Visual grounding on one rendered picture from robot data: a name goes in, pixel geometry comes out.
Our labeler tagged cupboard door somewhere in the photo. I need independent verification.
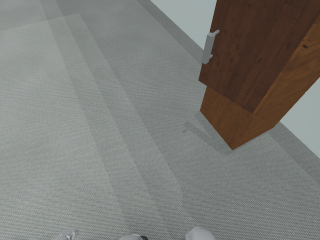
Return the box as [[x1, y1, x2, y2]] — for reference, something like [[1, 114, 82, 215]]
[[198, 0, 320, 114]]

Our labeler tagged left robot hand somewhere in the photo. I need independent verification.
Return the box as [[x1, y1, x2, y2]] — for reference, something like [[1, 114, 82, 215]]
[[55, 229, 79, 240]]

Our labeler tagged robot right thigh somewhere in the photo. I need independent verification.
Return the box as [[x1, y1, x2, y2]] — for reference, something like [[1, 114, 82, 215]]
[[185, 228, 217, 240]]

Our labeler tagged handle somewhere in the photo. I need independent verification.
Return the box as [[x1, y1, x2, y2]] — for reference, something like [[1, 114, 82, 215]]
[[201, 30, 220, 64]]

